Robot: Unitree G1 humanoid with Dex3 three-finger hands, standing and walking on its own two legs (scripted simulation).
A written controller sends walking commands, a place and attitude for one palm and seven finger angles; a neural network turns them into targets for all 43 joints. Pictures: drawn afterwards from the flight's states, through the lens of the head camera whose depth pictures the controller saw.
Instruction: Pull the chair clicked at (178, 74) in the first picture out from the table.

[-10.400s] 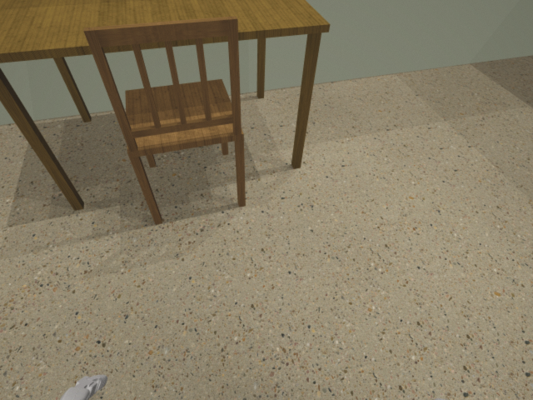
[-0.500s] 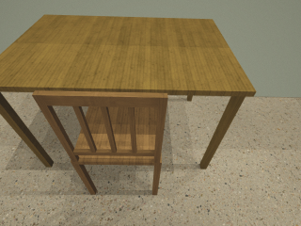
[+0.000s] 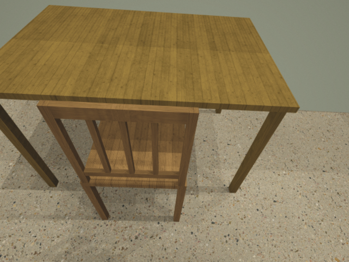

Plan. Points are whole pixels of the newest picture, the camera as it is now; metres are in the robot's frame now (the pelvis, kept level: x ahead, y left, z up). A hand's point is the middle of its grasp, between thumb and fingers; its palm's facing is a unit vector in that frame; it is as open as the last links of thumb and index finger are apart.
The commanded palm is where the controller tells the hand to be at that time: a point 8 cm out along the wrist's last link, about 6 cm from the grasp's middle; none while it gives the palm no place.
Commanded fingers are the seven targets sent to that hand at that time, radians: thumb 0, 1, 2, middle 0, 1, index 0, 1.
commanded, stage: raise the hand toward the chair's back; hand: left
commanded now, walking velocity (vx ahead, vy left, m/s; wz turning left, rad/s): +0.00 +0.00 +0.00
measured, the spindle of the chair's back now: (127, 149) +0.46 +0.18 -0.10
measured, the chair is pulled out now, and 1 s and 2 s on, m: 0.00 0.00 0.00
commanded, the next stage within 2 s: none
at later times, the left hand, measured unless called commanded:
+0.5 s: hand (115, 258) +0.15 +0.14 -0.08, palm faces +0.03 -1.00 +0.03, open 9.2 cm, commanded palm +0.12 +0.21 -0.06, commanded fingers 0.00 0.39 0.68 -0.15 -0.22 -0.15 -0.22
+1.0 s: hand (105, 235) +0.18 +0.17 -0.04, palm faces +0.13 -0.99 -0.06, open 13.5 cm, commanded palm +0.15 +0.22 -0.05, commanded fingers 0.00 -0.20 0.43 -0.09 -0.13 -0.09 -0.13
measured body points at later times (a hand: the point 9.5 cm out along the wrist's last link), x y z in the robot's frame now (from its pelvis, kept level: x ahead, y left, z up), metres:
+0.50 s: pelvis -0.05 -0.04 -0.08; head +0.00 -0.02 +0.36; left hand +0.14 +0.20 -0.08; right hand +0.18 -0.29 -0.12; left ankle +0.01 +0.08 -0.74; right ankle -0.03 -0.13 -0.74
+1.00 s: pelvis -0.03 -0.05 -0.09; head +0.04 -0.05 +0.36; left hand +0.17 +0.22 -0.03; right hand +0.13 -0.28 -0.19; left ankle +0.01 +0.08 -0.74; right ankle -0.03 -0.13 -0.74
